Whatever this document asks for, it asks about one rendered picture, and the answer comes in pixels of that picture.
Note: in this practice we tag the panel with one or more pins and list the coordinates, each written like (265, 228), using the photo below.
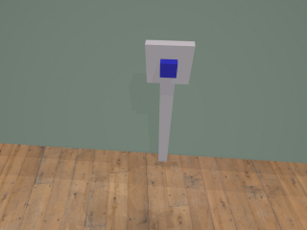
(155, 50)

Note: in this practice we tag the button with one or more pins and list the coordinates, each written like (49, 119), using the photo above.
(168, 68)

